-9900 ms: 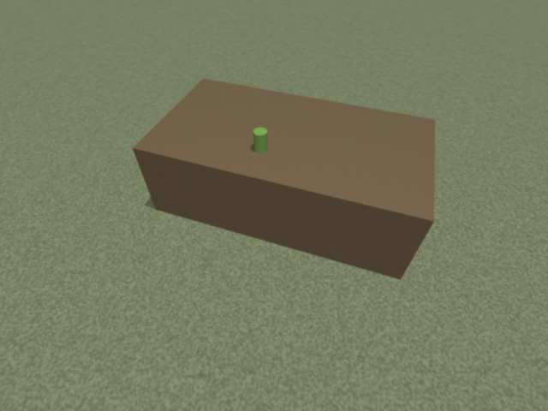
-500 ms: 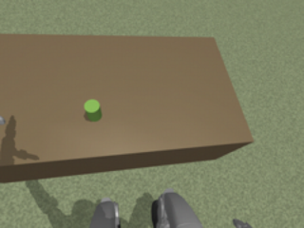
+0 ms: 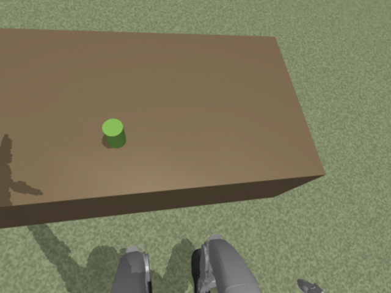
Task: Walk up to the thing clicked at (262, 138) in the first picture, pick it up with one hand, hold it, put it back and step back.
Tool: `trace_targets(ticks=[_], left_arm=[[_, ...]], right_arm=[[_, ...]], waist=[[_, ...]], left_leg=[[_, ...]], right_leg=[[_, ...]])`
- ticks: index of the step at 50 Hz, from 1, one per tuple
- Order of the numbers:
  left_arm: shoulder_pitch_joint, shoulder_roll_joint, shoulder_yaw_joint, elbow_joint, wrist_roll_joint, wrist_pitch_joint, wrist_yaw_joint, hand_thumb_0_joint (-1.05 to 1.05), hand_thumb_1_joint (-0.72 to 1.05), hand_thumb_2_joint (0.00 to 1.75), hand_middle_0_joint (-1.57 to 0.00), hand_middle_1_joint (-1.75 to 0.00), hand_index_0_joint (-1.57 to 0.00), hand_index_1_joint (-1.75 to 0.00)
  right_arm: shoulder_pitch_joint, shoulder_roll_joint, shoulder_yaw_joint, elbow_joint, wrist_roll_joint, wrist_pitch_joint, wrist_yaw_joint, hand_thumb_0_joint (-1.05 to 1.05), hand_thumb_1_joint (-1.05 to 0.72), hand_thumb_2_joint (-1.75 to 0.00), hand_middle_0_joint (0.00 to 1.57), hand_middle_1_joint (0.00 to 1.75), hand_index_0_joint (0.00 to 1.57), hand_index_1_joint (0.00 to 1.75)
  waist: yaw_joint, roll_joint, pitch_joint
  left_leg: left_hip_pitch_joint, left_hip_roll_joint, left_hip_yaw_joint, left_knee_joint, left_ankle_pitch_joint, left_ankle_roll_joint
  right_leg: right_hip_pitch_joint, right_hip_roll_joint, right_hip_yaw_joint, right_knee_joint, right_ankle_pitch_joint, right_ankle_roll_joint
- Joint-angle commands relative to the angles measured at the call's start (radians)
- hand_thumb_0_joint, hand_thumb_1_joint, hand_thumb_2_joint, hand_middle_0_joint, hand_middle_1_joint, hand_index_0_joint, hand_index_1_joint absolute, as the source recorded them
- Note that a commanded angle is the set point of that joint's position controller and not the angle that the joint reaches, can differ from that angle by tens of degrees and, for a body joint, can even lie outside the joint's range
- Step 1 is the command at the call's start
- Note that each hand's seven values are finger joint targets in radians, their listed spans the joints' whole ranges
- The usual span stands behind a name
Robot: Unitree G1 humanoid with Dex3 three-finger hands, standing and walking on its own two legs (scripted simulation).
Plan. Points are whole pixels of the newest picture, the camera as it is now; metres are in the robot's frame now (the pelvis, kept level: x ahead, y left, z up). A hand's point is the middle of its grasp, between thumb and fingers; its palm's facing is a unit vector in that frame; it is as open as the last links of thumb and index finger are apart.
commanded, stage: approach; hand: left
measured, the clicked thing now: (114, 134) +0.54 +0.16 -0.24
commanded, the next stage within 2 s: close in in 0.36 s
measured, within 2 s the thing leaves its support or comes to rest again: neither
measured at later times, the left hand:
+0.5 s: hand (74, 146) +0.48 +0.25 -0.18, palm faces -0.01 -1.00 +0.04, open 17.6 cm
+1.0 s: hand (104, 144) +0.50 +0.18 -0.23, palm faces +0.01 -1.00 +0.00, open 17.4 cm
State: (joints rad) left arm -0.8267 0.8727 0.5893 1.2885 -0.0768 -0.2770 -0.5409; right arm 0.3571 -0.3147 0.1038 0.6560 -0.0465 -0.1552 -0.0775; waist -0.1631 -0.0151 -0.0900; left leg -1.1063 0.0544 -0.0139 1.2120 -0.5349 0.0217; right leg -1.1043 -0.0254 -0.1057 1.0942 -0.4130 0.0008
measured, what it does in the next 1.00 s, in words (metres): lowers itself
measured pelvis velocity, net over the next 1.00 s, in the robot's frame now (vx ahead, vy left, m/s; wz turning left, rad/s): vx -0.07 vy -0.01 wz -0.03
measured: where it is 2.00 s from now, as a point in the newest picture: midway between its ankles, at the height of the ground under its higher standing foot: outside the picture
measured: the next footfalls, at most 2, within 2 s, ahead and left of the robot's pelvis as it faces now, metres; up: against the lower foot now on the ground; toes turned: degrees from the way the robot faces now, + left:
none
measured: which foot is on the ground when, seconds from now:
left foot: down 0.00-1.00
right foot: down 0.00-1.00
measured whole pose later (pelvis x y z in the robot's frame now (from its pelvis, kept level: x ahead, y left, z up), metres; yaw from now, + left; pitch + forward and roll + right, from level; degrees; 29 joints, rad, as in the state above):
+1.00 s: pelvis -0.07 -0.01 -0.25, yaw -2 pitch +36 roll -5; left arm -1.11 0.63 0.46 1.26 -0.02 -0.47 -0.25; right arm 0.28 -0.29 0.10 0.69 -0.08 -0.04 0.04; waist -0.25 0.03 -0.13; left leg -2.06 0.03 -0.04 2.11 -0.69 0.04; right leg -2.07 -0.09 -0.09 2.00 -0.55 -0.02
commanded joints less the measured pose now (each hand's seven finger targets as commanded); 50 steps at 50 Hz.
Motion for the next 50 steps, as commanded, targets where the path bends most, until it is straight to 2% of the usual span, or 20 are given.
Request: trace_targets(ticks=[1, 3, 6, 8, 10, 14, 17, 19, 22, 24, 26, 29, 31, 33, 36, 38, 40, 44, 47, 50], left_arm=[[-0.291, 0.256, 0.034, -0.132, -0.069, -0.144, -0.016, 0.0, -0.56, 0.0, -0.06, -0.03, -0.05, -0.04], [-0.295, 0.204, 0.015, -0.11, -0.1, -0.191, -0.031, 0.0, -0.56, 0.0, -0.06, -0.03, -0.05, -0.04], [-0.298, 0.204, 0.023, -0.079, -0.13, -0.256, -0.048, 0.0, -0.55, 0.02, -0.05, -0.04, -0.04, -0.05], [-0.313, 0.239, 0.045, -0.081, -0.136, -0.297, -0.052, 0.0, -0.54, 0.03, -0.05, -0.05, -0.03, -0.06], [-0.314, 0.248, 0.064, -0.094, -0.133, -0.331, -0.054, 0.0, -0.53, 0.04, -0.04, -0.05, -0.03, -0.06], [-0.466, 0.286, 0.09, -0.232, -0.11, -0.374, -0.047, 0.0, -0.5, 0.06, -0.03, -0.05, -0.02, -0.06], [-0.556, 0.247, 0.059, -0.272, -0.079, -0.364, -0.02, 0.0, -0.53, 0.08, -0.04, -0.06, -0.02, -0.08], [-0.586, 0.254, 0.048, -0.271, -0.051, -0.35, 0.007, 0.0, -0.57, 0.08, -0.04, -0.07, -0.02, -0.09], [-0.602, 0.181, 0.009, -0.195, -0.025, -0.332, 0.039, 0.0, -0.6, 0.08, -0.04, -0.09, -0.03, -0.1], [-0.605, 0.132, -0.02, -0.139, -0.015, -0.333, 0.061, 0.0, -0.61, 0.02, -0.04, -0.07, -0.04, -0.07], [-0.597, 0.177, 0.012, -0.128, -0.006, -0.346, 0.099, 0.0, -0.61, 0.02, -0.05, -0.08, -0.05, -0.08], [-0.644, 0.158, 0.001, -0.138, 0.001, -0.346, 0.145, 0.0, -0.61, 0.02, -0.05, -0.09, -0.06, -0.08], [-0.651, 0.144, -0.015, -0.14, 0.019, -0.332, 0.182, 0.0, -0.59, 0.03, -0.06, -0.09, -0.06, -0.08], [-0.686, 0.183, 0.003, -0.195, 0.04, -0.325, 0.218, 0.0, -0.59, 0.02, -0.05, -0.08, -0.06, -0.07], [-0.731, 0.117, -0.054, -0.249, 0.052, -0.308, 0.244, 0.0, -0.57, 0.02, -0.05, -0.07, -0.05, -0.07], [-0.733, 0.113, -0.055, -0.272, 0.047, -0.294, 0.259, 0.0, -0.57, 0.02, -0.05, -0.07, -0.05, -0.06], [-0.716, 0.07, -0.088, -0.255, 0.048, -0.279, 0.264, 0.0, -0.54, 0.02, -0.05, -0.06, -0.05, -0.06], [-0.69, 0.022, -0.116, -0.237, 0.041, -0.259, 0.278, 0.0, -0.51, 0.04, -0.06, -0.08, -0.06, -0.06], [-0.675, 0.018, -0.106, -0.226, 0.042, -0.259, 0.297, 0.0, -0.49, 0.05, -0.07, -0.09, -0.08, -0.07], [-0.655, -0.065, -0.151, -0.213, 0.047, -0.264, 0.307, 0.0, -0.46, 0.03, -0.06, -0.07, -0.07, -0.05]], right_arm=[[0.118, -0.192, -0.062, -0.047, 0.001, -0.027, -0.007, 0.0, -0.87, -0.89, 0.2, 0.3, 0.2, 0.3], [0.109, -0.191, -0.053, -0.051, 0.001, -0.035, 0.002, 0.0, -0.88, -0.89, 0.2, 0.3, 0.2, 0.3], [0.1, -0.2, -0.043, -0.043, -0.003, -0.037, 0.013, 0.0, -0.88, -0.89, 0.2, 0.3, 0.2, 0.3], [0.094, -0.205, -0.036, -0.042, -0.008, -0.033, 0.021, 0.0, -0.89, -0.9, 0.2, 0.3, 0.2, 0.3], [0.087, -0.211, -0.036, -0.035, -0.02, -0.029, 0.03, 0.0, -0.89, -0.9, 0.2, 0.3, 0.2, 0.3], [0.099, -0.227, -0.05, -0.017, -0.042, -0.016, 0.045, 0.0, -0.91, -0.9, 0.2, 0.3, 0.2, 0.3], [0.103, -0.223, -0.059, -0.007, -0.053, -0.002, 0.052, 0.0, -0.92, -0.91, 0.2, 0.3, 0.2, 0.3], [0.106, -0.223, -0.058, 0.003, -0.057, 0.008, 0.057, 0.0, -0.92, -0.91, 0.2, 0.3, 0.2, 0.3], [0.092, -0.216, -0.055, 0.005, -0.061, 0.022, 0.07, 0.0, -0.92, -0.91, 0.2, 0.3, 0.2, 0.3], [0.081, -0.201, -0.041, 0.008, -0.06, 0.026, 0.078, 0.0, -0.92, -0.9, 0.2, 0.3, 0.2, 0.3], [0.065, -0.2, -0.035, -0.008, -0.062, 0.025, 0.085, 0.0, -0.91, -0.9, 0.2, 0.3, 0.2, 0.3], [0.065, -0.192, -0.033, -0.023, -0.061, 0.033, 0.098, 0.0, -0.91, -0.9, 0.2, 0.3, 0.2, 0.3], [0.081, -0.192, -0.035, -0.017, -0.058, 0.042, 0.104, 0.0, -0.91, -0.9, 0.2, 0.3, 0.2, 0.3], [0.092, -0.199, -0.045, -0.016, -0.057, 0.057, 0.106, 0.0, -0.91, -0.9, 0.2, 0.3, 0.2, 0.3], [0.106, -0.193, -0.059, -0.009, -0.051, 0.075, 0.108, 0.0, -0.91, -0.9, 0.2, 0.3, 0.2, 0.3], [0.12, -0.196, -0.066, 0.005, -0.044, 0.083, 0.104, 0.0, -0.91, -0.9, 0.2, 0.3, 0.2, 0.3], [0.124, -0.188, -0.069, 0.008, -0.041, 0.091, 0.101, 0.0, -0.91, -0.9, 0.2, 0.3, 0.2, 0.3], [0.108, -0.185, -0.071, 0.012, -0.032, 0.102, 0.099, 0.0, -0.91, -0.9, 0.2, 0.3, 0.2, 0.3], [0.103, -0.185, -0.075, 0.011, -0.028, 0.108, 0.101, 0.0, -0.91, -0.9, 0.2, 0.3, 0.2, 0.3], [0.091, -0.186, -0.077, 0.004, -0.026, 0.114, 0.106, 0.0, -0.91, -0.9, 0.2, 0.3, 0.2, 0.3]], waist=[[-0.006, 0.132, -0.376], [-0.019, 0.144, -0.407], [-0.02, 0.186, -0.466], [-0.009, 0.211, -0.512], [0.005, 0.256, -0.581], [-0.003, 0.39, -0.779], [-0.024, 0.434, -0.843], [-0.028, 0.431, -0.835], [-0.056, 0.405, -0.758], [-0.084, 0.325, -0.654], [-0.069, 0.263, -0.635], [-0.072, 0.232, -0.669], [-0.073, 0.241, -0.702], [-0.056, 0.284, -0.764], [-0.076, 0.31, -0.806], [-0.076, 0.29, -0.817], [-0.089, 0.267, -0.788], [-0.083, 0.235, -0.714], [-0.073, 0.231, -0.668], [-0.081, 0.258, -0.645]], left_leg=[[0.156, -0.03, -0.045, -0.042, 0.273, 0.002], [0.095, -0.032, -0.054, 0.019, 0.264, -0.002], [0.036, -0.033, -0.071, 0.121, 0.29, -0.01], [-0.021, -0.035, -0.079, 0.188, 0.313, -0.015], [-0.001, -0.03, -0.089, 0.248, 0.385, -0.023], [0.095, -0.019, -0.107, 0.348, 0.502, -0.038], [0.059, -0.023, -0.099, 0.388, 0.439, -0.039], [-0.003, -0.024, -0.095, 0.417, 0.398, -0.036], [-0.124, -0.027, -0.097, 0.465, 0.281, -0.033], [-0.296, -0.035, -0.092, 0.506, 0.127, -0.021], [-0.458, -0.045, -0.061, 0.544, -0.015, -0.008], [-0.544, -0.052, -0.039, 0.579, -0.09, 0.002], [-0.549, -0.053, -0.036, 0.587, -0.092, 0.001], [-0.517, -0.055, -0.034, 0.594, -0.068, -0.001], [-0.506, -0.056, -0.035, 0.602, -0.055, -0.002], [-0.517, -0.058, -0.03, 0.621, -0.03, 0.0], [-0.558, -0.059, -0.026, 0.627, -0.048, 0.006], [-0.602, -0.058, -0.023, 0.633, -0.072, 0.01], [-0.614, -0.058, -0.031, 0.622, -0.098, 0.009], [-0.553, -0.053, -0.056, 0.597, -0.08, -0.001]], right_leg=[[0.107, 0.029, 0.073, -0.017, 0.143, -0.037], [0.039, 0.03, 0.067, 0.055, 0.134, -0.041], [-0.105, 0.027, 0.059, 0.168, 0.125, -0.049], [-0.171, 0.025, 0.056, 0.245, 0.126, -0.054], [-0.25, 0.023, 0.048, 0.328, 0.145, -0.059], [-0.352, 0.015, 0.046, 0.456, 0.172, -0.065], [-0.381, 0.007, 0.057, 0.503, 0.143, -0.065], [-0.407, 0.006, 0.059, 0.54, 0.124, -0.066], [-0.502, 0.0, 0.056, 0.591, 0.06, -0.065], [-0.537, -0.003, 0.048, 0.624, -0.004, -0.057], [-0.491, -0.005, 0.062, 0.638, -0.071, -0.045], [-0.46, -0.011, 0.08, 0.644, -0.131, -0.031], [-0.463, -0.013, 0.075, 0.659, -0.134, -0.03], [-0.463, -0.016, 0.069, 0.681, -0.107, -0.033], [-0.467, -0.016, 0.057, 0.702, -0.087, -0.038], [-0.468, -0.016, 0.056, 0.705, -0.062, -0.038], [-0.456, -0.017, 0.063, 0.696, -0.075, -0.036], [-0.494, -0.017, 0.069, 0.685, -0.098, -0.036], [-0.528, -0.016, 0.058, 0.687, -0.12, -0.038], [-0.602, -0.015, 0.034, 0.71, -0.099, -0.047]])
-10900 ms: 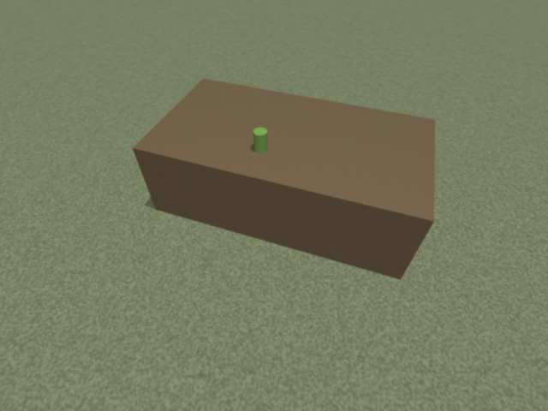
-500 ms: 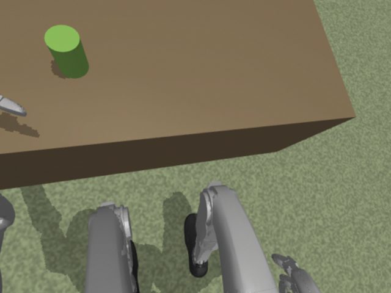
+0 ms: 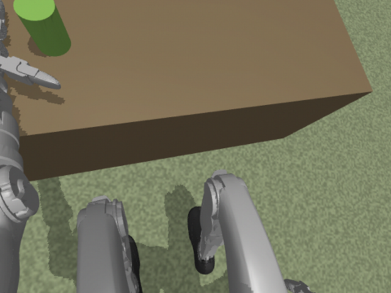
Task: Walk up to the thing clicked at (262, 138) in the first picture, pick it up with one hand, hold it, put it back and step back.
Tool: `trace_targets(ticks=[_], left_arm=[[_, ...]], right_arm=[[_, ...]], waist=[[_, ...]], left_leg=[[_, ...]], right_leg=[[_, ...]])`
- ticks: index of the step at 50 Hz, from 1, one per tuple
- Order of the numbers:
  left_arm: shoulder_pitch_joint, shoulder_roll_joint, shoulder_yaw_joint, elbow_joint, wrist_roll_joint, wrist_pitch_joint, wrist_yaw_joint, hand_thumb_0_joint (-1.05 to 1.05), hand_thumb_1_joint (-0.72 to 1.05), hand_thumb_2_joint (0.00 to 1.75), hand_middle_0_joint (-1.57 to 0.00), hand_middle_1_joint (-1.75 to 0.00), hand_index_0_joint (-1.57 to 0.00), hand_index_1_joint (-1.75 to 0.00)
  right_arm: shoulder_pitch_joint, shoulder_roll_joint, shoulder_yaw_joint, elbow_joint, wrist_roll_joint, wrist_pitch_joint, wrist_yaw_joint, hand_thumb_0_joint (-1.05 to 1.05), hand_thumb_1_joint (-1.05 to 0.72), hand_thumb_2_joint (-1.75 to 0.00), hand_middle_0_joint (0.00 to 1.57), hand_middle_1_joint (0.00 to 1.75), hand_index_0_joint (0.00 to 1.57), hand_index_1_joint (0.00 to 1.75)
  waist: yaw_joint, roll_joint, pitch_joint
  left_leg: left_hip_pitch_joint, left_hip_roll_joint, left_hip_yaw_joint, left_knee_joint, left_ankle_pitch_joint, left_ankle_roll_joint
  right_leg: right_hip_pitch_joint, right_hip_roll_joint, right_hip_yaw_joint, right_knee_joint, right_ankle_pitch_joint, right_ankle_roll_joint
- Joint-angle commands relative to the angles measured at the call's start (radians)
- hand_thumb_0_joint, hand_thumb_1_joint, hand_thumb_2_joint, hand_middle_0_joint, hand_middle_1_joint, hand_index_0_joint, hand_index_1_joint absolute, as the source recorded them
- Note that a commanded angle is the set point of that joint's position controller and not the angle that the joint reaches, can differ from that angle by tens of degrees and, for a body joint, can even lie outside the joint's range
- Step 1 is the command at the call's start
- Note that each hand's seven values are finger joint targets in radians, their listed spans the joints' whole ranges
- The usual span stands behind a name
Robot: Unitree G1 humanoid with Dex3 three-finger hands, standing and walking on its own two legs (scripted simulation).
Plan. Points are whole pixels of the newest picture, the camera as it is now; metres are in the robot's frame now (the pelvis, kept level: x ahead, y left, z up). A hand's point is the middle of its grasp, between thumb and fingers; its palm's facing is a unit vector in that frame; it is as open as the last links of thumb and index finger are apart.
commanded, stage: close in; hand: left
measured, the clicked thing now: (45, 26) +0.61 +0.18 +0.01
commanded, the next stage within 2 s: close in 0.38 s
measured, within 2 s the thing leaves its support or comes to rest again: leaves its support in 1.66 s
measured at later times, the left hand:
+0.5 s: hand (44, 42) +0.57 +0.18 +0.02, palm faces +0.04 -1.00 -0.02, open 17.2 cm
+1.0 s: hand (45, 34) +0.58 +0.18 +0.02, palm faces +0.08 -1.00 -0.02, open 12.0 cm
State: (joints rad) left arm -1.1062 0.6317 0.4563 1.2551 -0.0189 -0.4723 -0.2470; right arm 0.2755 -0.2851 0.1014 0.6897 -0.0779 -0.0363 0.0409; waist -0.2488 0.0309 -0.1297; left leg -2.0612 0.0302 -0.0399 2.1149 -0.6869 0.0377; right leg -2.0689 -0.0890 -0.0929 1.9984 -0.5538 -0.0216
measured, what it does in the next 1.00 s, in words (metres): stands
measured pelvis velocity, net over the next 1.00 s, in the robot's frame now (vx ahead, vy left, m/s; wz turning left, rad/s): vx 0.01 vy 0.00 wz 0.02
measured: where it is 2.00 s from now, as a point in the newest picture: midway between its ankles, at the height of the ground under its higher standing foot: (167, 267)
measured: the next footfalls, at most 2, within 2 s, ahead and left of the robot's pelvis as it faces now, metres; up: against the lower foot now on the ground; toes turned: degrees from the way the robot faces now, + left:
none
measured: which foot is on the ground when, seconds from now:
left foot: down 0.00-1.00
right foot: down 0.00-1.00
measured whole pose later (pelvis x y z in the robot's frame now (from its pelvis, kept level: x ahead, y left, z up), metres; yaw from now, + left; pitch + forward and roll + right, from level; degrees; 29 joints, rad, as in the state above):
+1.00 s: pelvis +0.01 +0.00 +0.00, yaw +1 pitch +37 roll -4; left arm -1.14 0.54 0.40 1.25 0.00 -0.51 -0.12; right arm 0.23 -0.29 0.07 0.67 -0.08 0.00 0.06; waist -0.23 0.03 -0.13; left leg -2.05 0.02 -0.02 2.10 -0.71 0.03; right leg -2.07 -0.09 -0.07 2.01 -0.58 -0.02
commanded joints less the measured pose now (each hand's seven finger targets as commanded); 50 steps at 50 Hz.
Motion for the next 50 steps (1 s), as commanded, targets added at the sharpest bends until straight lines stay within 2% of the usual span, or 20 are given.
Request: trace_targets(ticks=[1, 3, 6, 8, 9, 11, 13, 16, 19, 21, 24, 29, 33, 36, 38, 40, 42, 44, 45, 50], left_arm=[[-0.356, 0.17, -0.019, -0.172, -0.008, -0.069, 0.016, 0.0, -0.45, 0.03, -0.06, -0.07, -0.07, -0.05], [-0.413, 0.211, 0.0, -0.262, -0.007, -0.083, 0.03, 0.0, -0.44, 0.03, -0.07, -0.07, -0.08, -0.05], [-0.414, 0.123, -0.042, -0.239, -0.009, -0.083, 0.035, 0.0, -0.46, 0.03, -0.08, -0.08, -0.08, -0.06], [-0.42, 0.15, -0.032, -0.261, -0.001, -0.089, 0.051, 0.0, -0.48, 0.03, -0.06, -0.06, -0.07, -0.05], [-0.412, 0.116, -0.046, -0.256, -0.004, -0.092, 0.053, 0.0, -0.46, 0.03, -0.07, -0.06, -0.07, -0.05], [-0.417, 0.125, -0.033, -0.276, -0.011, -0.098, 0.057, 0.0, -0.47, 0.04, -0.07, -0.06, -0.07, -0.05], [-0.41, 0.086, -0.061, -0.246, -0.005, -0.095, 0.058, 0.0, -0.49, 0.04, -0.06, -0.06, -0.07, -0.05], [-0.407, 0.122, -0.032, -0.278, -0.007, -0.102, 0.068, 0.0, -0.49, 0.05, -0.07, -0.07, -0.07, -0.06], [-0.391, 0.083, -0.052, -0.248, -0.009, -0.097, 0.068, 0.0, -0.51, 0.06, -0.07, -0.08, -0.07, -0.07], [-0.388, 0.103, -0.037, -0.245, -0.007, -0.097, 0.072, 0.0, -0.52, 0.06, -0.07, -0.08, -0.07, -0.07], [-0.397, 0.086, -0.05, -0.256, -0.007, -0.103, 0.067, 0.0, -0.53, 0.05, -0.06, -0.07, -0.06, -0.06], [-0.402, 0.072, -0.051, -0.224, -0.007, -0.11, 0.071, 0.0, -0.41, 0.22, -0.4, -0.34, -0.4, -0.33], [-0.444, 0.09, -0.048, -0.279, -0.001, -0.114, 0.085, 0.0, -0.39, 0.26, -0.46, -0.39, -0.47, -0.38], [-0.473, 0.075, -0.062, -0.295, -0.001, -0.108, 0.095, 0.0, -0.36, 0.29, -0.52, -0.43, -0.52, -0.43], [-0.456, 0.095, -0.042, -0.258, 0.0, -0.103, 0.11, 0.0, -0.32, 0.35, -0.58, -0.49, -0.57, -0.49], [-0.448, 0.068, -0.055, -0.23, -0.001, -0.102, 0.114, 0.0, -0.3, 0.36, -0.6, -0.51, -0.6, -0.5], [-0.441, 0.11, -0.034, -0.226, 0.01, -0.104, 0.12, 0.0, -0.26, 0.4, -0.65, -0.55, -0.65, -0.55], [-0.442, 0.081, -0.058, -0.196, 0.015, -0.105, 0.119, 0.0, -0.2, 0.44, -0.68, -0.59, -0.68, -0.58], [-0.456, 0.104, -0.036, -0.22, 0.013, -0.109, 0.118, 0.0, -0.18, 0.47, -0.72, -0.63, -0.72, -0.62], [-0.461, 0.112, -0.042, -0.178, 0.019, -0.105, 0.116, 0.0, -0.07, 0.59, -0.85, -0.75, -0.85, -0.75]], right_arm=[[0.172, -0.219, -0.076, -0.028, 0.003, -0.004, -0.012, 0.0, -0.91, -0.9, 0.2, 0.3, 0.2, 0.3], [0.174, -0.225, -0.086, -0.028, 0.002, -0.001, -0.012, 0.0, -0.91, -0.9, 0.2, 0.3, 0.2, 0.3], [0.176, -0.217, -0.089, -0.027, 0.002, 0.003, -0.007, 0.0, -0.92, -0.9, 0.2, 0.3, 0.2, 0.3], [0.174, -0.222, -0.094, -0.021, 0.001, 0.003, -0.008, 0.0, -0.92, -0.9, 0.2, 0.3, 0.2, 0.3], [0.17, -0.217, -0.097, -0.024, 0.001, 0.004, -0.006, 0.0, -0.92, -0.9, 0.2, 0.3, 0.2, 0.3], [0.171, -0.221, -0.099, -0.022, -0.001, 0.006, -0.004, 0.0, -0.92, -0.9, 0.2, 0.3, 0.2, 0.3], [0.166, -0.215, -0.1, -0.02, -0.002, 0.008, -0.004, 0.0, -0.93, -0.9, 0.2, 0.3, 0.2, 0.3], [0.175, -0.211, -0.102, -0.02, -0.003, 0.013, -0.003, 0.0, -0.93, -0.9, 0.2, 0.3, 0.2, 0.3], [0.166, -0.207, -0.103, -0.025, 0.0, 0.013, -0.002, 0.0, -0.93, -0.91, 0.2, 0.3, 0.2, 0.3], [0.167, -0.21, -0.105, -0.025, -0.002, 0.015, -0.003, 0.0, -0.93, -0.91, 0.2, 0.3, 0.2, 0.3], [0.165, -0.207, -0.105, -0.029, -0.001, 0.017, -0.001, 0.0, -0.93, -0.91, 0.2, 0.3, 0.2, 0.3], [0.156, -0.2, -0.102, -0.031, -0.006, 0.017, 0.001, 0.0, -0.92, -0.9, 0.2, 0.3, 0.2, 0.3], [0.16, -0.208, -0.105, -0.037, -0.006, 0.022, 0.003, 0.0, -0.92, -0.9, 0.2, 0.3, 0.2, 0.3], [0.162, -0.208, -0.111, -0.038, -0.003, 0.025, 0.001, 0.0, -0.92, -0.9, 0.2, 0.3, 0.2, 0.3], [0.169, -0.205, -0.107, -0.03, -0.002, 0.026, -0.001, 0.0, -0.92, -0.9, 0.2, 0.3, 0.2, 0.3], [0.161, -0.202, -0.104, -0.03, -0.003, 0.025, -0.002, 0.0, -0.92, -0.9, 0.2, 0.3, 0.2, 0.3], [0.161, -0.209, -0.109, -0.028, -0.004, 0.028, -0.003, 0.0, -0.92, -0.9, 0.2, 0.3, 0.2, 0.3], [0.162, -0.209, -0.102, -0.032, -0.005, 0.03, 0.001, 0.0, -0.91, -0.9, 0.2, 0.3, 0.2, 0.3], [0.171, -0.21, -0.103, -0.029, -0.007, 0.032, 0.0, 0.0, -0.92, -0.9, 0.2, 0.3, 0.2, 0.3], [0.173, -0.21, -0.105, -0.031, -0.008, 0.033, 0.001, 0.0, -0.91, -0.9, 0.2, 0.3, 0.2, 0.3]], waist=[[0.008, 0.217, -0.612], [0.025, 0.242, -0.679], [0.0, 0.246, -0.659], [0.017, 0.242, -0.674], [0.011, 0.228, -0.682], [0.02, 0.234, -0.707], [0.003, 0.216, -0.691], [0.022, 0.187, -0.739], [0.014, 0.148, -0.714], [0.016, 0.151, -0.726], [0.018, 0.154, -0.737], [0.006, 0.128, -0.697], [0.023, 0.193, -0.743], [0.009, 0.199, -0.745], [0.01, 0.169, -0.721], [0.0, 0.147, -0.686], [0.011, 0.147, -0.689], [-0.005, 0.159, -0.676], [0.001, 0.158, -0.694], [-0.01, 0.138, -0.681]], left_leg=[[0.419, -0.028, -0.033, -0.301, 0.106, -0.02], [0.46, -0.026, -0.032, -0.295, 0.16, -0.024], [0.478, -0.026, -0.046, -0.308, 0.171, -0.03], [0.494, -0.027, -0.04, -0.305, 0.18, -0.029], [0.491, -0.028, -0.036, -0.3, 0.179, -0.027], [0.506, -0.031, -0.031, -0.295, 0.196, -0.027], [0.483, -0.034, -0.021, -0.285, 0.189, -0.023], [0.451, -0.04, 0.002, -0.271, 0.218, -0.016], [0.419, -0.041, 0.007, -0.264, 0.203, -0.012], [0.416, -0.044, 0.01, -0.256, 0.215, -0.01], [0.435, -0.041, 0.009, -0.257, 0.24, -0.012], [0.377, -0.041, 0.014, -0.248, 0.198, -0.007], [0.456, -0.04, 0.007, -0.271, 0.212, -0.018], [0.461, -0.038, 0.001, -0.28, 0.189, -0.018], [0.414, -0.041, 0.007, -0.275, 0.166, -0.013], [0.398, -0.039, 0.004, -0.267, 0.165, -0.011], [0.399, -0.039, 0.005, -0.271, 0.157, -0.009], [0.406, -0.038, -0.001, -0.271, 0.177, -0.014], [0.404, -0.039, 0.001, -0.265, 0.193, -0.013], [0.357, -0.04, 0.013, -0.254, 0.147, -0.005]], right_leg=[[0.362, 0.047, 0.02, -0.187, 0.068, -0.026], [0.38, 0.046, 0.022, -0.172, 0.109, -0.028], [0.357, 0.042, 0.016, -0.165, 0.117, -0.03], [0.367, 0.042, 0.022, -0.168, 0.123, -0.029], [0.371, 0.043, 0.023, -0.17, 0.121, -0.028], [0.387, 0.04, 0.027, -0.168, 0.135, -0.028], [0.395, 0.04, 0.031, -0.177, 0.136, -0.026], [0.474, 0.043, 0.042, -0.185, 0.166, -0.023], [0.481, 0.044, 0.048, -0.192, 0.159, -0.021], [0.497, 0.042, 0.053, -0.189, 0.176, -0.021], [0.493, 0.045, 0.052, -0.186, 0.19, -0.023], [0.497, 0.045, 0.055, -0.188, 0.167, -0.018], [0.468, 0.043, 0.048, -0.179, 0.159, -0.026], [0.458, 0.044, 0.044, -0.183, 0.142, -0.025], [0.482, 0.044, 0.048, -0.19, 0.13, -0.021], [0.457, 0.045, 0.047, -0.189, 0.128, -0.02], [0.46, 0.046, 0.05, -0.193, 0.12, -0.019], [0.446, 0.044, 0.044, -0.182, 0.134, -0.021], [0.459, 0.045, 0.044, -0.178, 0.152, -0.021], [0.475, 0.047, 0.056, -0.193, 0.121, -0.015]])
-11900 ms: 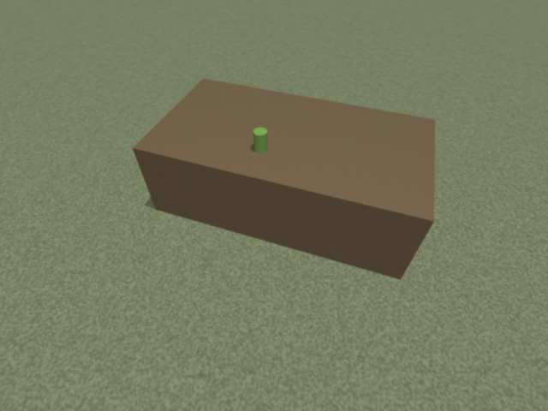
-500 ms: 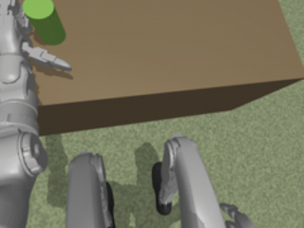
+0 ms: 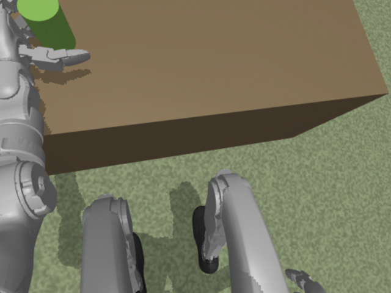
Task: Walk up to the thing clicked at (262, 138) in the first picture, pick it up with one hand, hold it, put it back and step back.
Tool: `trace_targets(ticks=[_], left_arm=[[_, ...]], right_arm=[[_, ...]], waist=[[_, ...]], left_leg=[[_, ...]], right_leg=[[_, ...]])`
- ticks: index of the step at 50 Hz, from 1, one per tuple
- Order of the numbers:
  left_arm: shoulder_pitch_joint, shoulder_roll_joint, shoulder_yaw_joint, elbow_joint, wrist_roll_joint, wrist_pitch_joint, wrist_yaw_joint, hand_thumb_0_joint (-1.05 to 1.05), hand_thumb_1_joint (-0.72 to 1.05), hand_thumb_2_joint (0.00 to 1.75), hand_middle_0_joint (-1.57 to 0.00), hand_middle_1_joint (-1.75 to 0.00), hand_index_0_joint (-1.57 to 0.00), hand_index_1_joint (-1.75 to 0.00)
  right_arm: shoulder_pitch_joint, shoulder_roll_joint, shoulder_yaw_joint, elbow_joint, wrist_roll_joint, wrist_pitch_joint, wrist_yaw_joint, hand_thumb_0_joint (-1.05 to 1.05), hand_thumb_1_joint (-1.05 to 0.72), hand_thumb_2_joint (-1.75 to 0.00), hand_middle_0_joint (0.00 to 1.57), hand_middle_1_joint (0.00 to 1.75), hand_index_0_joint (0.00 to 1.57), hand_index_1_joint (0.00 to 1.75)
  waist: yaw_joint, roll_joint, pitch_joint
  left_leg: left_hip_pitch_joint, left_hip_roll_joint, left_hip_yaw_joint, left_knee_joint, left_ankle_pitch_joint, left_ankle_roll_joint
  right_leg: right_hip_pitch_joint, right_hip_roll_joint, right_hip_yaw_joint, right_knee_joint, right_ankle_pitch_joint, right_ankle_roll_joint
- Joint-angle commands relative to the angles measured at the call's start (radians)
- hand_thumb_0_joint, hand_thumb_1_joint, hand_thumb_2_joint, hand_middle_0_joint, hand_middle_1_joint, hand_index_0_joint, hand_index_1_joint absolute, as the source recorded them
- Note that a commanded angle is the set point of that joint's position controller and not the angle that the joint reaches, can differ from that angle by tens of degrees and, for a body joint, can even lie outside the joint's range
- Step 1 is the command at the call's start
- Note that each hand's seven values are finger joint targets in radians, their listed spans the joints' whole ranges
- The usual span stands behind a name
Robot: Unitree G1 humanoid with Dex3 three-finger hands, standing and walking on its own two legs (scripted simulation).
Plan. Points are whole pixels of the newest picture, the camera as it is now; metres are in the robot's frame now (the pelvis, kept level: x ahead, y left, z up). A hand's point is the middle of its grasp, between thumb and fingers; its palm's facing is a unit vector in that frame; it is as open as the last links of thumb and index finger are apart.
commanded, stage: close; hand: left
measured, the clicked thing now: (49, 25) +0.60 +0.17 +0.01
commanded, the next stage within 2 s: settle in 0.26 s
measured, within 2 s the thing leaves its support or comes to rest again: leaves its support in 0.66 s
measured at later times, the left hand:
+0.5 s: hand (45, 30) +0.59 +0.17 +0.01, palm faces +0.05 -1.00 -0.02, open 8.7 cm
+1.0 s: hand out of the picture +0.59 +0.17 +0.08, palm faces +0.05 -1.00 -0.03, open 8.9 cm
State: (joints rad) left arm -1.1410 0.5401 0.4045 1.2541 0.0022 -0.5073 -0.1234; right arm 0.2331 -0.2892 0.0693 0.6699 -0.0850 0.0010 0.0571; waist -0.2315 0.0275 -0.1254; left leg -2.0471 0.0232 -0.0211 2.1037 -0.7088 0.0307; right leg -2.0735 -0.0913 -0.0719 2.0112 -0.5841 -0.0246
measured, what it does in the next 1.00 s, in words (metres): stands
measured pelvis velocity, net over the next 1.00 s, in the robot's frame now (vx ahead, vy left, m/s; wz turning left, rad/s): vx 0.00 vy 0.00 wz -0.01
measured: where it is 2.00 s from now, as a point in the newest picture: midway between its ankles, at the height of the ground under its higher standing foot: (171, 265)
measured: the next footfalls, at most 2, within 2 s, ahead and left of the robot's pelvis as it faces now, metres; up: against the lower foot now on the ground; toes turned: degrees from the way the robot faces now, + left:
none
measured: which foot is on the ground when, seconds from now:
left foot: down 0.00-1.00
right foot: down 0.00-1.00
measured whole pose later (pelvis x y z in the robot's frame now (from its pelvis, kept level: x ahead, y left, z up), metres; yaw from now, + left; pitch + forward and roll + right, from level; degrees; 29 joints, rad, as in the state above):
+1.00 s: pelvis +0.00 +0.00 +0.05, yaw -1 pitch +37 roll -4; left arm -1.14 0.55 0.38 1.18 -0.01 -0.39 -0.12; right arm 0.27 -0.29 0.06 0.64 -0.05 0.01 0.02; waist -0.23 0.03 -0.15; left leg -1.91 0.03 -0.02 1.96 -0.69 0.04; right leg -1.94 -0.08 -0.07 1.86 -0.56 -0.01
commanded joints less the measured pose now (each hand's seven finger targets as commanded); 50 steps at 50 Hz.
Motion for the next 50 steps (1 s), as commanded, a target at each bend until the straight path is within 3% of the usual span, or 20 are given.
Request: trace_targets(ticks=[1, 4, 6, 7, 11, 12, 14, 18, 20, 23, 24, 26, 30, 35, 38, 41, 42, 43, 45, 50], left_arm=[[-0.412, 0.195, 0.005, -0.151, -0.001, -0.068, -0.008, 0.0, -0.05, 0.6, -0.85, -0.75, -0.85, -0.75], [-0.423, 0.235, 0.02, -0.182, 0.004, -0.07, -0.012, 0.0, 0.02, 0.67, -0.94, -0.84, -0.94, -0.84], [-0.403, 0.191, 0.0, -0.153, 0.002, -0.063, -0.019, 0.0, 0.08, 0.71, -0.98, -0.88, -0.98, -0.88], [-0.42, 0.224, 0.023, -0.181, 0.001, -0.064, -0.016, 0.0, 0.1, 0.75, -1.02, -0.92, -1.02, -0.92], [-0.423, 0.232, 0.02, -0.187, 0.009, -0.061, -0.016, 0.0, 0.2, 0.84, -1.12, -1.02, -1.12, -1.02], [-0.421, 0.26, 0.044, -0.215, 0.01, -0.063, -0.013, 0.0, 0.19, 0.91, -1.17, -1.09, -1.17, -1.09], [-0.397, 0.213, 0.019, -0.17, 0.008, -0.054, -0.016, 0.0, 0.2, 0.99, -1.24, -1.18, -1.24, -1.18], [-0.393, 0.226, 0.032, -0.156, 0.019, -0.052, -0.008, 0.0, 0.23, 1.13, -1.38, -1.33, -1.38, -1.34], [-0.4, 0.216, 0.026, -0.166, 0.022, -0.05, -0.004, 0.0, 0.32, 1.24, -1.34, -1.37, -1.33, -1.39], [-0.42, 0.25, 0.035, -0.226, 0.028, -0.043, -0.001, 0.0, 0.3, 1.28, -1.38, -1.41, -1.37, -1.44], [-0.439, 0.244, 0.022, -0.253, 0.028, -0.039, -0.003, 0.0, 0.28, 1.31, -1.39, -1.44, -1.38, -1.46], [-0.439, 0.229, 0.017, -0.265, 0.02, -0.029, -0.004, 0.0, 0.28, 1.31, -1.41, -1.45, -1.39, -1.48], [-0.516, 0.269, 0.028, -0.384, 0.0, -0.019, -0.002, 0.0, 0.26, 1.34, -1.43, -1.5, -1.42, -1.52], [-0.492, 0.223, -0.005, -0.351, -0.019, 0.014, -0.006, 0.0, 0.19, 1.35, -1.42, -1.5, -1.4, -1.53], [-0.507, 0.257, 0.007, -0.382, -0.023, 0.024, 0.003, 0.0, 0.17, 1.36, -1.42, -1.52, -1.41, -1.54], [-0.457, 0.182, -0.035, -0.29, -0.024, 0.043, -0.001, 0.0, 0.18, 1.37, -1.42, -1.53, -1.42, -1.55], [-0.461, 0.244, -0.002, -0.314, -0.021, 0.039, 0.005, 0.0, 0.18, 1.37, -1.41, -1.52, -1.41, -1.54], [-0.451, 0.263, 0.01, -0.309, -0.019, 0.041, 0.007, 0.0, 0.18, 1.37, -1.41, -1.52, -1.41, -1.54], [-0.46, 0.205, -0.023, -0.307, -0.026, 0.042, -0.002, 0.0, 0.22, 1.36, -1.41, -1.52, -1.41, -1.53], [-0.448, 0.228, -0.002, -0.274, -0.025, 0.042, 0.003, 0.0, 0.24, 1.4, -1.45, -1.55, -1.45, -1.57]], right_arm=[[0.213, -0.208, -0.068, -0.017, -0.001, -0.003, -0.014, 0.0, -0.91, -0.9, 0.2, 0.3, 0.2, 0.3], [0.219, -0.215, -0.073, -0.018, -0.001, 0.001, -0.015, 0.0, -0.91, -0.89, 0.2, 0.3, 0.2, 0.3], [0.222, -0.21, -0.068, -0.019, 0.0, 0.001, -0.013, 0.0, -0.91, -0.89, 0.2, 0.3, 0.2, 0.3], [0.23, -0.213, -0.072, -0.02, 0.001, 0.001, -0.014, 0.0, -0.91, -0.89, 0.2, 0.3, 0.2, 0.3], [0.229, -0.218, -0.068, -0.029, 0.003, 0.008, -0.012, 0.0, -0.9, -0.89, 0.2, 0.3, 0.2, 0.3], [0.234, -0.221, -0.07, -0.024, 0.001, 0.011, -0.013, 0.0, -0.9, -0.89, 0.2, 0.3, 0.2, 0.3], [0.232, -0.218, -0.065, -0.028, 0.002, 0.012, -0.01, 0.0, -0.9, -0.89, 0.2, 0.3, 0.2, 0.3], [0.234, -0.222, -0.057, -0.031, -0.001, 0.019, -0.005, 0.0, -0.9, -0.89, 0.2, 0.3, 0.2, 0.3], [0.227, -0.221, -0.06, -0.038, -0.001, 0.02, -0.004, 0.0, -0.9, -0.9, 0.2, 0.3, 0.2, 0.3], [0.23, -0.226, -0.067, -0.049, 0.0, 0.024, -0.005, 0.0, -0.91, -0.9, 0.2, 0.3, 0.2, 0.3], [0.235, -0.219, -0.068, -0.051, 0.001, 0.025, -0.005, 0.0, -0.9, -0.9, 0.2, 0.3, 0.2, 0.3], [0.247, -0.218, -0.069, -0.053, 0.006, 0.025, -0.008, 0.0, -0.91, -0.9, 0.2, 0.3, 0.2, 0.3], [0.26, -0.217, -0.076, -0.058, 0.015, 0.024, -0.018, 0.0, -0.91, -0.9, 0.2, 0.3, 0.2, 0.3], [0.254, -0.208, -0.078, -0.039, 0.026, 0.019, -0.033, 0.0, -0.91, -0.9, 0.2, 0.3, 0.2, 0.3], [0.254, -0.2, -0.077, -0.035, 0.031, 0.017, -0.041, 0.0, -0.91, -0.9, 0.2, 0.3, 0.2, 0.3], [0.242, -0.193, -0.077, -0.04, 0.038, 0.012, -0.044, 0.0, -0.9, -0.9, 0.2, 0.3, 0.2, 0.3], [0.241, -0.201, -0.081, -0.034, 0.038, 0.013, -0.048, 0.0, -0.9, -0.9, 0.2, 0.3, 0.2, 0.3], [0.239, -0.199, -0.078, -0.035, 0.038, 0.012, -0.049, 0.0, -0.9, -0.9, 0.2, 0.3, 0.2, 0.3], [0.239, -0.193, -0.076, -0.042, 0.038, 0.009, -0.047, 0.0, -0.9, -0.9, 0.2, 0.3, 0.2, 0.3], [0.247, -0.19, -0.074, -0.039, 0.038, 0.003, -0.05, 0.0, -0.89, -0.9, 0.2, 0.3, 0.2, 0.3]], waist=[[-0.031, 0.154, -0.672], [-0.021, 0.18, -0.707], [-0.035, 0.174, -0.691], [-0.028, 0.16, -0.706], [-0.029, 0.191, -0.69], [-0.014, 0.206, -0.717], [-0.034, 0.191, -0.681], [-0.032, 0.217, -0.653], [-0.033, 0.205, -0.647], [-0.019, 0.228, -0.718], [-0.026, 0.236, -0.745], [-0.024, 0.223, -0.758], [-0.018, 0.234, -0.831], [-0.027, 0.21, -0.767], [-0.013, 0.203, -0.768], [-0.033, 0.161, -0.676], [-0.01, 0.161, -0.681], [0.0, 0.179, -0.695], [-0.016, 0.175, -0.7], [-0.016, 0.159, -0.67]], left_leg=[[0.358, -0.032, -0.011, -0.246, 0.174, 0.0], [0.382, -0.031, -0.009, -0.247, 0.181, -0.002], [0.368, -0.031, -0.012, -0.244, 0.199, -0.003], [0.352, -0.031, -0.007, -0.238, 0.195, 0.0], [0.382, -0.027, -0.023, -0.25, 0.203, -0.006], [0.403, -0.026, -0.02, -0.246, 0.23, -0.008], [0.378, -0.027, -0.023, -0.241, 0.229, -0.007], [0.398, -0.023, -0.041, -0.248, 0.242, -0.014], [0.393, -0.021, -0.048, -0.254, 0.207, -0.015], [0.429, -0.022, -0.04, -0.257, 0.212, -0.014], [0.425, -0.024, -0.028, -0.251, 0.221, -0.011], [0.433, -0.024, -0.03, -0.26, 0.239, -0.012], [0.462, -0.025, -0.018, -0.265, 0.258, -0.008], [0.466, -0.023, -0.018, -0.299, 0.197, -0.003], [0.477, -0.023, -0.017, -0.326, 0.191, -0.001], [0.454, -0.019, -0.028, -0.364, 0.128, 0.002], [0.468, -0.02, -0.029, -0.372, 0.124, 0.003], [0.488, -0.02, -0.027, -0.374, 0.152, 0.0], [0.513, -0.018, -0.033, -0.384, 0.191, -0.002], [0.515, -0.02, -0.032, -0.406, 0.217, 0.0]], right_leg=[[0.458, 0.048, 0.029, -0.202, 0.153, -0.014], [0.464, 0.05, 0.029, -0.196, 0.156, -0.016], [0.466, 0.049, 0.025, -0.188, 0.177, -0.016], [0.482, 0.051, 0.027, -0.192, 0.176, -0.013], [0.445, 0.048, 0.017, -0.178, 0.174, -0.017], [0.455, 0.049, 0.019, -0.174, 0.193, -0.019], [0.446, 0.051, 0.013, -0.167, 0.193, -0.02], [0.399, 0.046, 0.004, -0.151, 0.192, -0.023], [0.376, 0.049, 0.0, -0.151, 0.16, -0.023], [0.416, 0.046, 0.008, -0.159, 0.173, -0.021], [0.447, 0.05, 0.012, -0.164, 0.186, -0.02], [0.471, 0.047, 0.013, -0.168, 0.206, -0.021], [0.532, 0.047, 0.024, -0.192, 0.226, -0.021], [0.526, 0.048, 0.035, -0.252, 0.174, -0.02], [0.557, 0.051, 0.04, -0.281, 0.166, -0.021], [0.536, 0.053, 0.036, -0.32, 0.117, -0.018], [0.543, 0.053, 0.039, -0.329, 0.11, -0.018], [0.547, 0.053, 0.04, -0.327, 0.132, -0.02], [0.562, 0.056, 0.035, -0.331, 0.164, -0.024], [0.596, 0.056, 0.037, -0.359, 0.193, -0.024]])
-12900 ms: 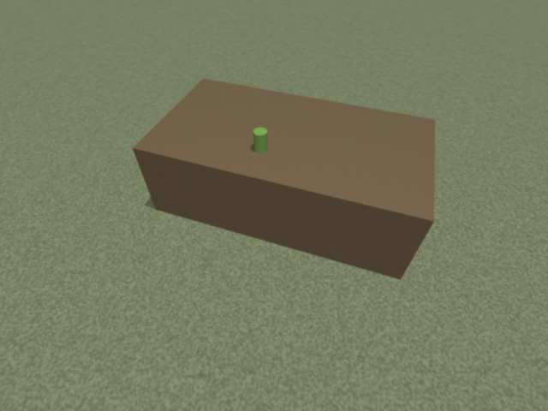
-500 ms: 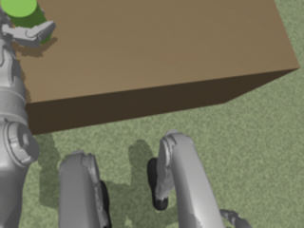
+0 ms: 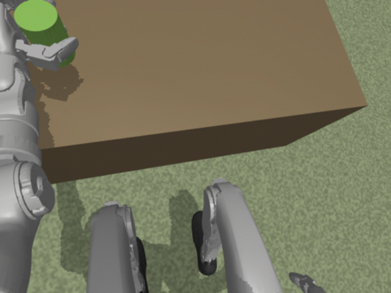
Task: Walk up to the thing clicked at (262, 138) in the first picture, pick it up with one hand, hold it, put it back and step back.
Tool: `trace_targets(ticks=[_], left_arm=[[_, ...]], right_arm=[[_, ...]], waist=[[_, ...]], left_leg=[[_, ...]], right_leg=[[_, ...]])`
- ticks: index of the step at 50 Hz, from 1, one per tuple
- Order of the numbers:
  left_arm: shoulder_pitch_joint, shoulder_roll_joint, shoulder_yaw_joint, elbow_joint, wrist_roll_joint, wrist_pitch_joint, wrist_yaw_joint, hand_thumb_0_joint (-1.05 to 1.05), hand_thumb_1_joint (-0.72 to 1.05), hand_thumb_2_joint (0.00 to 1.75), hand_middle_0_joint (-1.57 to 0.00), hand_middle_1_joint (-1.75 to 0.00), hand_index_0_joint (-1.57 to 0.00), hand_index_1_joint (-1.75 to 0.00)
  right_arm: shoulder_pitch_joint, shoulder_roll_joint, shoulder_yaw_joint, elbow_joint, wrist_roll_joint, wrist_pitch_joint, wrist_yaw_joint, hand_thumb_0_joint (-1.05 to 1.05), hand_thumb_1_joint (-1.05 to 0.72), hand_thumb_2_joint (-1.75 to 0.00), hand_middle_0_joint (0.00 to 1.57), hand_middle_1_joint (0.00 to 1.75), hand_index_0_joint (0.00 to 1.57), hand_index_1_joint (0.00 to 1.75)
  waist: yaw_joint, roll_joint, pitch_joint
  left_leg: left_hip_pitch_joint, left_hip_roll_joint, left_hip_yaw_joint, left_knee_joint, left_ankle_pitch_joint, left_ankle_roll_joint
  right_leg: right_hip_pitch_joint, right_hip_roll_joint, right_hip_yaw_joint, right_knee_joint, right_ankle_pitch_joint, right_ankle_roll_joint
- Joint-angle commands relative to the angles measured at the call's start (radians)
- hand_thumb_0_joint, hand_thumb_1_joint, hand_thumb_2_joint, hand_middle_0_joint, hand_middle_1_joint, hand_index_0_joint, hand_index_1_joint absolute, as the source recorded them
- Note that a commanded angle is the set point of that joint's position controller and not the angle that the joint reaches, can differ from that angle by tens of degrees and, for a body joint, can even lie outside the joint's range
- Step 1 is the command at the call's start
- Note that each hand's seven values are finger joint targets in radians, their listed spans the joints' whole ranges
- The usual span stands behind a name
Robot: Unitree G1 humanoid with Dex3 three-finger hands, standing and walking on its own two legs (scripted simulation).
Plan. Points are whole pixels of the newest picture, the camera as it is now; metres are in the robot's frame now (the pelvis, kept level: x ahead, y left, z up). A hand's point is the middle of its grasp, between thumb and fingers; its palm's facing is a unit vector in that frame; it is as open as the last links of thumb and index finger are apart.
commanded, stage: settle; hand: left
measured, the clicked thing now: (48, 36) +0.58 +0.17 +0.03
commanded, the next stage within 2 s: lift in 0.80 s
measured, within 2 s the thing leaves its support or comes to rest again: neither
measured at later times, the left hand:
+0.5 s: hand (36, 8) +0.59 +0.17 +0.07, palm faces +0.05 -1.00 -0.02, open 8.9 cm
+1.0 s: hand (30, 2) +0.59 +0.18 +0.09, palm faces +0.05 -1.00 -0.02, open 8.9 cm
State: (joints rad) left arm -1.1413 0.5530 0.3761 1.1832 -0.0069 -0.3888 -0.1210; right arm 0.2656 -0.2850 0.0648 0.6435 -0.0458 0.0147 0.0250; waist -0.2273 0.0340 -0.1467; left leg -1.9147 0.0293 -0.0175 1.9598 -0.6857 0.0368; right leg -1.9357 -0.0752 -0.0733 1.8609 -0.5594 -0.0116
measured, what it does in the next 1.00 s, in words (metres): rises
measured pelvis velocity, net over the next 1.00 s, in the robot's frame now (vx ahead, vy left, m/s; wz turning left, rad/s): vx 0.02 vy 0.00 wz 0.00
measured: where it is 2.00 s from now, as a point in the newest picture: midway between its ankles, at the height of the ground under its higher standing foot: (172, 267)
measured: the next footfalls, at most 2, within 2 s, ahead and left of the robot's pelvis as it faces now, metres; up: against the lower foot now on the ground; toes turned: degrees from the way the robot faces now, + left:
none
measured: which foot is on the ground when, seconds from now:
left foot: down 0.00-1.00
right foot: down 0.00-1.00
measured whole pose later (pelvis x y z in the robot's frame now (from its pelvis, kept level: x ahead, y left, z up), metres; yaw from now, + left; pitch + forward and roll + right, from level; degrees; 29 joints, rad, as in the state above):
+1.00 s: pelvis +0.02 +0.00 +0.06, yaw +0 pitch +36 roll -4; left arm -1.08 0.55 0.38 1.20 -0.04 -0.42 -0.14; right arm 0.28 -0.27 0.07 0.65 -0.04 0.02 0.02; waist -0.22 0.03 -0.15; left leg -1.71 0.04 -0.02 1.76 -0.67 0.02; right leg -1.74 -0.05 -0.08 1.66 -0.55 -0.02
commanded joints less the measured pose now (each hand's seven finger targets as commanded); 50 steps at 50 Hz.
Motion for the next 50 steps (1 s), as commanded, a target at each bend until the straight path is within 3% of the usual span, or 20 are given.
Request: trace_targets(ticks=[1, 7, 10, 14, 16, 20, 22, 24, 25, 26, 27, 28, 31, 33, 36, 37, 38, 43, 44, 50], left_arm=[[-0.416, 0.197, 0.012, -0.174, -0.016, -0.073, -0.002, 0.0, 0.23, 1.4, -1.43, -1.54, -1.43, -1.56], [-0.496, 0.246, 0.033, -0.285, -0.022, -0.089, -0.008, 0.0, 0.22, 1.4, -1.42, -1.53, -1.42, -1.55], [-0.442, 0.182, 0.002, -0.209, -0.028, -0.078, -0.017, 0.0, 0.23, 1.39, -1.42, -1.53, -1.42, -1.55], [-0.501, 0.25, 0.03, -0.316, -0.038, -0.095, -0.021, 0.0, 0.23, 1.4, -1.42, -1.52, -1.41, -1.54], [-0.471, 0.19, 0.006, -0.233, -0.044, -0.082, -0.024, 0.0, 0.21, 1.4, -1.41, -1.53, -1.41, -1.55], [-0.404, 0.21, 0.014, -0.188, -0.041, -0.085, -0.025, 0.0, 0.24, 1.4, -1.4, -1.51, -1.39, -1.53], [-0.512, 0.272, 0.048, -0.305, -0.045, -0.101, -0.018, 0.0, 0.23, 1.43, -1.41, -1.53, -1.4, -1.55], [-0.462, 0.198, 0.017, -0.216, -0.048, -0.092, -0.022, 0.0, 0.23, 1.42, -1.4, -1.52, -1.4, -1.54], [-0.41, 0.194, 0.02, -0.155, -0.047, -0.086, -0.02, 0.0, 0.23, 1.42, -1.4, -1.52, -1.4, -1.54], [-0.377, 0.193, 0.022, -0.134, -0.046, -0.087, -0.014, 0.0, 0.22, 1.42, -1.4, -1.52, -1.39, -1.54], [-0.413, 0.251, 0.048, -0.202, -0.039, -0.099, -0.011, 0.0, 0.23, 1.43, -1.4, -1.53, -1.4, -1.55], [-0.404, 0.261, 0.047, -0.208, -0.034, -0.1, -0.014, 0.0, 0.23, 1.42, -1.39, -1.51, -1.39, -1.53], [-0.438, 0.197, 0.015, -0.203, -0.042, -0.098, -0.025, 0.0, 0.23, 1.41, -1.38, -1.5, -1.38, -1.53], [-0.427, 0.261, 0.054, -0.214, -0.038, -0.102, -0.015, 0.0, 0.24, 1.41, -1.38, -1.5, -1.37, -1.52], [-0.445, 0.213, 0.026, -0.224, -0.045, -0.106, -0.022, 0.0, 0.23, 1.42, -1.37, -1.49, -1.36, -1.52], [-0.47, 0.248, 0.047, -0.258, -0.044, -0.111, -0.017, 0.0, 0.24, 1.42, -1.37, -1.5, -1.37, -1.53], [-0.416, 0.223, 0.037, -0.182, -0.042, -0.103, -0.018, 0.0, 0.25, 1.42, -1.38, -1.5, -1.38, -1.52], [-0.42, 0.239, 0.037, -0.208, -0.037, -0.109, -0.019, 0.0, 0.25, 1.43, -1.38, -1.51, -1.38, -1.53], [-0.407, 0.209, 0.022, -0.192, -0.042, -0.106, -0.023, 0.0, 0.27, 1.44, -1.38, -1.51, -1.38, -1.53], [-0.383, 0.209, 0.022, -0.216, -0.055, -0.11, -0.034, 0.0, 0.11, 1.3, -1.33, -1.47, -1.35, -1.47]], right_arm=[[0.202, -0.196, -0.069, -0.018, 0.0, -0.012, -0.017, 0.0, -0.89, -0.9, 0.2, 0.3, 0.2, 0.3], [0.222, -0.204, -0.074, -0.023, 0.001, -0.01, -0.018, 0.0, -0.89, -0.9, 0.2, 0.3, 0.2, 0.3], [0.216, -0.197, -0.068, -0.019, 0.003, -0.013, -0.018, 0.0, -0.89, -0.9, 0.2, 0.3, 0.2, 0.3], [0.224, -0.198, -0.071, -0.021, 0.005, -0.008, -0.022, 0.0, -0.89, -0.9, 0.2, 0.3, 0.2, 0.3], [0.224, -0.191, -0.065, -0.012, 0.006, -0.011, -0.021, 0.0, -0.89, -0.9, 0.2, 0.3, 0.2, 0.3], [0.21, -0.193, -0.061, -0.016, 0.005, -0.011, -0.025, 0.0, -0.89, -0.9, 0.2, 0.3, 0.2, 0.3], [0.225, -0.187, -0.065, -0.012, 0.002, -0.009, -0.025, 0.0, -0.89, -0.9, 0.2, 0.3, 0.2, 0.3], [0.228, -0.178, -0.06, -0.005, 0.001, -0.012, -0.024, 0.0, -0.89, -0.9, 0.2, 0.3, 0.2, 0.3], [0.219, -0.178, -0.058, -0.007, 0.003, -0.013, -0.024, 0.0, -0.89, -0.9, 0.2, 0.3, 0.2, 0.3], [0.216, -0.18, -0.059, -0.011, 0.004, -0.014, -0.023, 0.0, -0.89, -0.9, 0.2, 0.3, 0.2, 0.3], [0.222, -0.183, -0.061, -0.01, 0.001, -0.012, -0.024, 0.0, -0.88, -0.9, 0.2, 0.3, 0.2, 0.3], [0.214, -0.187, -0.062, -0.025, 0.002, -0.008, -0.023, 0.0, -0.88, -0.9, 0.2, 0.3, 0.2, 0.3], [0.222, -0.182, -0.06, -0.022, 0.001, -0.01, -0.019, 0.0, -0.88, -0.9, 0.2, 0.3, 0.2, 0.3], [0.226, -0.187, -0.064, -0.015, 0.001, -0.007, -0.022, 0.0, -0.88, -0.9, 0.2, 0.3, 0.2, 0.3], [0.219, -0.18, -0.062, -0.019, -0.001, -0.009, -0.02, 0.0, -0.88, -0.9, 0.2, 0.3, 0.2, 0.3], [0.234, -0.179, -0.063, -0.011, -0.002, -0.009, -0.021, 0.0, -0.88, -0.9, 0.2, 0.3, 0.2, 0.3], [0.23, -0.18, -0.057, -0.014, -0.001, -0.008, -0.02, 0.0, -0.89, -0.9, 0.2, 0.3, 0.2, 0.3], [0.226, -0.179, -0.062, -0.014, -0.002, -0.006, -0.02, 0.0, -0.89, -0.9, 0.2, 0.3, 0.2, 0.3], [0.221, -0.18, -0.06, -0.021, 0.001, -0.009, -0.02, 0.0, -0.89, -0.9, 0.2, 0.3, 0.2, 0.3], [0.215, -0.185, -0.064, -0.015, 0.004, -0.01, -0.023, 0.0, -0.92, -0.91, 0.2, 0.3, 0.2, 0.3]], waist=[[-0.014, 0.149, -0.641], [-0.007, 0.218, -0.731], [-0.022, 0.198, -0.673], [-0.005, 0.228, -0.749], [-0.024, 0.202, -0.707], [-0.004, 0.192, -0.682], [0.002, 0.203, -0.754], [-0.027, 0.154, -0.684], [-0.023, 0.128, -0.651], [-0.016, 0.12, -0.646], [0.0, 0.149, -0.678], [0.012, 0.178, -0.72], [-0.019, 0.186, -0.717], [0.002, 0.176, -0.706], [-0.011, 0.192, -0.726], [-0.008, 0.184, -0.725], [-0.007, 0.174, -0.699], [-0.002, 0.184, -0.712], [-0.003, 0.176, -0.706], [0.004, 0.203, -0.715]], left_leg=[[0.4, -0.022, -0.036, -0.269, 0.195, -0.006], [0.536, -0.015, -0.059, -0.315, 0.255, -0.017], [0.529, -0.014, -0.068, -0.338, 0.234, -0.018], [0.575, -0.015, -0.058, -0.348, 0.26, -0.017], [0.576, -0.014, -0.061, -0.355, 0.262, -0.016], [0.562, -0.015, -0.056, -0.361, 0.288, -0.013], [0.588, -0.016, -0.044, -0.355, 0.304, -0.01], [0.529, -0.018, -0.038, -0.354, 0.275, -0.005], [0.498, -0.02, -0.038, -0.359, 0.263, -0.002], [0.501, -0.018, -0.038, -0.362, 0.278, -0.002], [0.503, -0.019, -0.034, -0.365, 0.282, -0.003], [0.56, -0.019, -0.037, -0.374, 0.319, -0.006], [0.596, -0.015, -0.045, -0.368, 0.364, -0.009], [0.585, -0.016, -0.045, -0.383, 0.346, -0.009], [0.602, -0.015, -0.044, -0.381, 0.346, -0.008], [0.591, -0.016, -0.041, -0.382, 0.342, -0.007], [0.585, -0.017, -0.044, -0.392, 0.343, -0.009], [0.596, -0.018, -0.038, -0.406, 0.324, -0.007], [0.608, -0.015, -0.044, -0.414, 0.325, -0.009], [0.673, -0.011, -0.056, -0.433, 0.345, -0.015]], right_leg=[[0.453, 0.042, 0.04, -0.214, 0.163, -0.037], [0.46, 0.043, 0.033, -0.231, 0.19, -0.044], [0.454, 0.04, 0.03, -0.246, 0.178, -0.042], [0.514, 0.042, 0.039, -0.267, 0.196, -0.042], [0.505, 0.044, 0.036, -0.28, 0.198, -0.042], [0.524, 0.043, 0.041, -0.293, 0.222, -0.042], [0.577, 0.049, 0.05, -0.302, 0.24, -0.041], [0.599, 0.052, 0.052, -0.317, 0.238, -0.037], [0.602, 0.049, 0.053, -0.324, 0.236, -0.035], [0.601, 0.05, 0.052, -0.325, 0.244, -0.036], [0.618, 0.051, 0.056, -0.323, 0.248, -0.037], [0.622, 0.049, 0.056, -0.323, 0.268, -0.041], [0.602, 0.053, 0.048, -0.321, 0.3, -0.043], [0.619, 0.054, 0.048, -0.327, 0.287, -0.043], [0.625, 0.054, 0.052, -0.335, 0.288, -0.042], [0.638, 0.055, 0.054, -0.339, 0.289, -0.041], [0.639, 0.052, 0.051, -0.34, 0.29, -0.043], [0.659, 0.054, 0.055, -0.359, 0.277, -0.042], [0.647, 0.055, 0.05, -0.361, 0.27, -0.043], [0.626, 0.055, 0.041, -0.376, 0.263, -0.045]])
